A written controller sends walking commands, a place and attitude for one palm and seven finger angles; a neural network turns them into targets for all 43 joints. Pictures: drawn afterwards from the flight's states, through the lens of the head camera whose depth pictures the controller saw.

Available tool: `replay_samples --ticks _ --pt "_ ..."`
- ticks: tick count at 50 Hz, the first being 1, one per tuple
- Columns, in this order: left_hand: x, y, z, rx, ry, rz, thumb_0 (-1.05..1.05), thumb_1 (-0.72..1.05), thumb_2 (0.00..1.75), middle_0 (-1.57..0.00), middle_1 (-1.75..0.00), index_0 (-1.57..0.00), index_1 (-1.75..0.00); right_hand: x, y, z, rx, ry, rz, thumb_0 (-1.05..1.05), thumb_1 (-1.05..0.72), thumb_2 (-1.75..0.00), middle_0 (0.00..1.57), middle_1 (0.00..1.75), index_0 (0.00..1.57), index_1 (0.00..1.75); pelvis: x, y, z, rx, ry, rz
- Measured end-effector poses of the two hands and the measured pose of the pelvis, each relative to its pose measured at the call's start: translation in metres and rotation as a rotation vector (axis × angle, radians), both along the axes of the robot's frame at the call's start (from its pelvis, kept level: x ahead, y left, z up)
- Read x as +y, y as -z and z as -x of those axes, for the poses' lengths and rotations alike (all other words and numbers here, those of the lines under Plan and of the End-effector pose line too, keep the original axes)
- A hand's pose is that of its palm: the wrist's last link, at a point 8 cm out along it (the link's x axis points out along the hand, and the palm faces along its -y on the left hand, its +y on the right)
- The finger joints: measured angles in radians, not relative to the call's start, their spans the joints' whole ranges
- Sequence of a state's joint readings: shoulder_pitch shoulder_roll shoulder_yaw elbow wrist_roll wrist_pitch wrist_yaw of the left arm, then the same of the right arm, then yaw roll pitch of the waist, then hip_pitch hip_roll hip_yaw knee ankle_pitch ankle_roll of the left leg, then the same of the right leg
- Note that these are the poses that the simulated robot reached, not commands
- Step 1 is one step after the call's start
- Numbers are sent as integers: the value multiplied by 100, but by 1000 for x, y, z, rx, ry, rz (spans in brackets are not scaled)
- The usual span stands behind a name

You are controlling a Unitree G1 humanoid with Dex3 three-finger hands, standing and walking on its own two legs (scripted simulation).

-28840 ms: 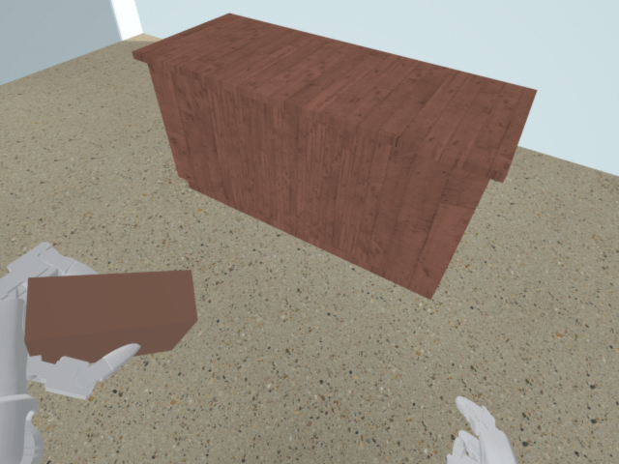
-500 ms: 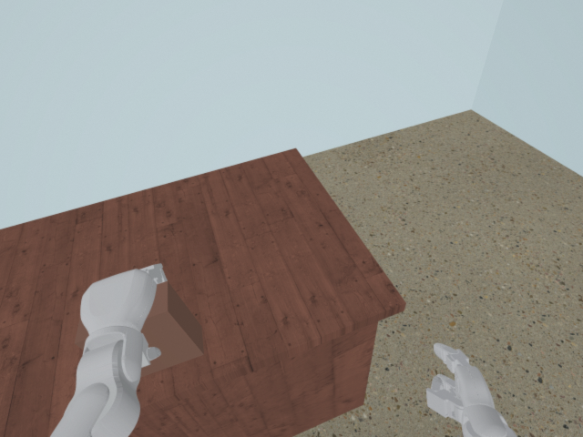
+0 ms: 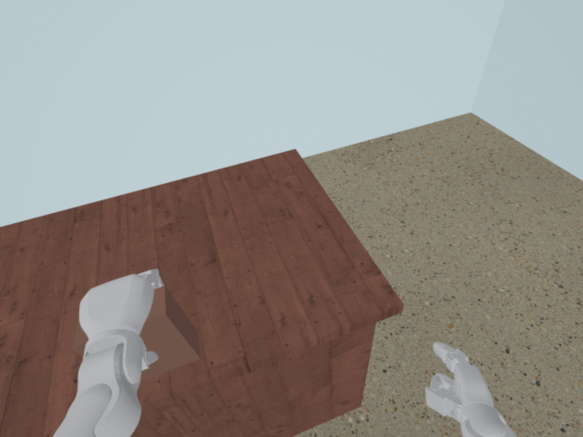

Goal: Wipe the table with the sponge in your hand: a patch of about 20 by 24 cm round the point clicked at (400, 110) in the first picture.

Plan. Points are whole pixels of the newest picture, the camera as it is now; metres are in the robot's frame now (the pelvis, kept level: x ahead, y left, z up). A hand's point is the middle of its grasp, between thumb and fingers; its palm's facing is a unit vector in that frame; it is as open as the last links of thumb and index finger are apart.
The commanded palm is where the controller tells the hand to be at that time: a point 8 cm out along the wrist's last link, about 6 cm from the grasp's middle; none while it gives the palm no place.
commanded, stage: move the sponge above the wiping area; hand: left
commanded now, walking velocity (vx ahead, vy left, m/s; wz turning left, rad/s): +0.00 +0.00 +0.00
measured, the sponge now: (149, 345) +0.23 +0.27 -0.01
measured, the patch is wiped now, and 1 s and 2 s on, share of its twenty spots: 0.00 0.00 0.00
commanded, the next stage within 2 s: lower the sponge onto the table in 0.36 s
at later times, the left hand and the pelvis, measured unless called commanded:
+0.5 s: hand (124, 330) +0.23 +0.28 +0.04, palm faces -0.03 -0.13 -0.99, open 9.5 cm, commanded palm +0.21 +0.28 +0.11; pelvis +0.00 +0.00 +0.00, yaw +0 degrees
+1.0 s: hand (135, 332) +0.23 +0.27 +0.03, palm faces -0.05 -0.14 -0.99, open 9.5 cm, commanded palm +0.20 +0.27 +0.10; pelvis +0.00 +0.01 +0.00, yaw +0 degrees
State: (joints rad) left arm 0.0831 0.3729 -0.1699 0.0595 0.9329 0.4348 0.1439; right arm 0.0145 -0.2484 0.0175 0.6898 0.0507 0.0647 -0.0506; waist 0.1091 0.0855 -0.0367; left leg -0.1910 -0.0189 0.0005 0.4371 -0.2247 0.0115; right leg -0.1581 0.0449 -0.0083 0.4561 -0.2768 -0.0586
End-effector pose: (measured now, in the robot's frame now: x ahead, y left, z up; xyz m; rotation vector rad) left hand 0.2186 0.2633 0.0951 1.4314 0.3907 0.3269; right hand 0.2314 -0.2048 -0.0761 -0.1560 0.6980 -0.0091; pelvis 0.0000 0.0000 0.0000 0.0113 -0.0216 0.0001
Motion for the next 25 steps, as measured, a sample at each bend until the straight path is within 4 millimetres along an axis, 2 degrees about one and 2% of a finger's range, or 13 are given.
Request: replay_samples --ticks 12,25 --pt "-1 -2 -6 9 10 7 0 -45 105 -79 -137 -79 -138 -3 3 5 14 11 0 1 -91 -90 20 30 20 30 0 0 -1 2 2 -1" --pt "16 0 10 22 -21 17 0 -45 105 -79 -137 -79 -138 -9 1 5 8 20 29 1 -91 -90 20 30 20 30 2 0 -2 -3 -1 5"
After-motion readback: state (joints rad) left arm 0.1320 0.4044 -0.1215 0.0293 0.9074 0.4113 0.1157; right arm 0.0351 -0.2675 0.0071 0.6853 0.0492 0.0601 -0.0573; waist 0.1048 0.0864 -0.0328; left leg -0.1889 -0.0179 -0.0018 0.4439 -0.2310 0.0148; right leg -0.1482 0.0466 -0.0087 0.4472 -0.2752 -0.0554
